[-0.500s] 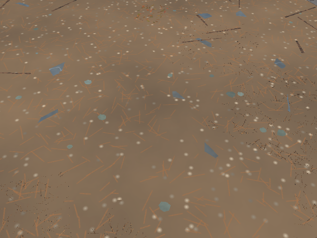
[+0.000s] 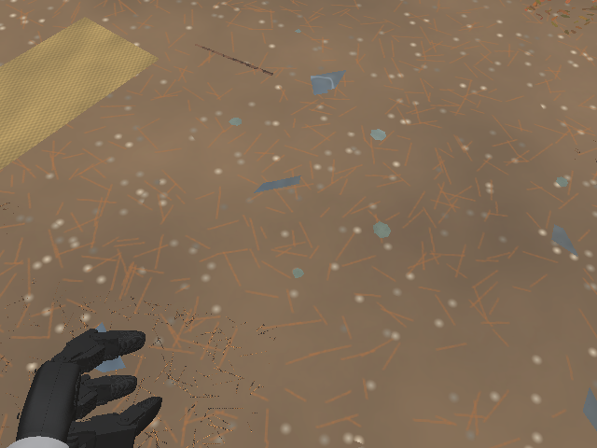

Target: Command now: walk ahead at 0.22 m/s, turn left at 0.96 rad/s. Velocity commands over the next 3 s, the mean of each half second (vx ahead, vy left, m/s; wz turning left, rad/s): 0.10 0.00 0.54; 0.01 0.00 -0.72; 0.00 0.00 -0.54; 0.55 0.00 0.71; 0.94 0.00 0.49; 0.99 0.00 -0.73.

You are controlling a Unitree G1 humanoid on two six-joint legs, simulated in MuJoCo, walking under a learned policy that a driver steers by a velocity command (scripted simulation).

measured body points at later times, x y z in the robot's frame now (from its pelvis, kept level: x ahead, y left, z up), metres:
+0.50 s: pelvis +0.15 -0.02 -0.01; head +0.18 +0.00 +0.44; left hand +0.17 +0.26 -0.13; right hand +0.39 -0.22 -0.10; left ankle +0.12 +0.10 -0.74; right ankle +0.27 -0.10 -0.74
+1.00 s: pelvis +0.18 -0.07 +0.00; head +0.23 -0.10 +0.44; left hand +0.39 +0.19 -0.08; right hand +0.31 -0.38 -0.10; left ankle +0.19 +0.09 -0.66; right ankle +0.19 -0.16 -0.74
